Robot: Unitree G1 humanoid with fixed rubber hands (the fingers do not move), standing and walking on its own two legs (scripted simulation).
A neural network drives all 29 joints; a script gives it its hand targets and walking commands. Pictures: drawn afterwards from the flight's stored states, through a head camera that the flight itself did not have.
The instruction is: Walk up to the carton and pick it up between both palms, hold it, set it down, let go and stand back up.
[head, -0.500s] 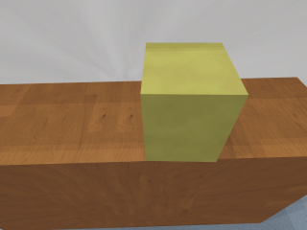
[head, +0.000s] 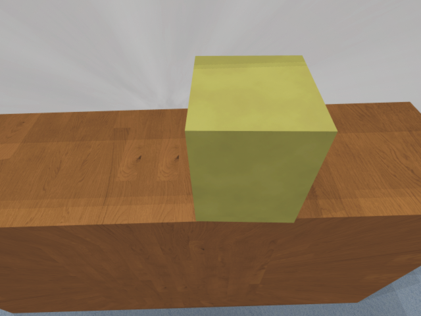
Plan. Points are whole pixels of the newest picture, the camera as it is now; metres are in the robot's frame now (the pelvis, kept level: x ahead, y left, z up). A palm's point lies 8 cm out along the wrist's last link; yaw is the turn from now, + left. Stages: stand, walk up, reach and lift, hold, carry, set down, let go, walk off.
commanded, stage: walk up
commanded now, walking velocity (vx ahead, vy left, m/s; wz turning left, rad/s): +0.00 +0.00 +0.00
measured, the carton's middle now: (246, 142) +0.41 -0.05 +0.12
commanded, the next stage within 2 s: none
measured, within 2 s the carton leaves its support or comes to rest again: neither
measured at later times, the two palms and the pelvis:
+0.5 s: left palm out of the picture +0.03 +0.22 -0.15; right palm out of the picture +0.05 -0.41 -0.14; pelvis -0.04 -0.08 -0.05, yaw +5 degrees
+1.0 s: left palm out of the picture +0.00 +0.21 -0.13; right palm out of the picture +0.07 -0.37 -0.13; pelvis -0.04 -0.09 -0.01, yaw +3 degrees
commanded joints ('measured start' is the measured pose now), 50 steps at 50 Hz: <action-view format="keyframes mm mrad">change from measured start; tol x32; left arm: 1 -57 190 38 -64 1 -24 8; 50 -20 212 42 -127 -7 -43 9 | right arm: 1 -63 -245 -51 -76 -14 -23 -18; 50 -31 -236 -70 -146 -5 -7 5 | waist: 1 -2 34 -67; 50 -10 -44 -112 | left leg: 1 -8 104 -81 -54 137 33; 9 46 369 -317 115 621 300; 19 -379 0 -98 774 -404 31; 25 -11 11 87 288 -289 36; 28 -197 249 -427 -51 -513 206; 35 -185 30 3 427 -347 31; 50 6 119 -48 -10 -42 61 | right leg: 1 12 -116 103 -89 30 -44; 8 -366 22 294 725 -363 -45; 15 14 65 49 241 -155 -45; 17 -135 -330 588 8 37 -214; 23 -254 -228 413 160 147 -248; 29 -295 40 147 441 -398 -59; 35 -261 -263 585 -36 -212 -228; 50 -91 -54 208 42 47 -56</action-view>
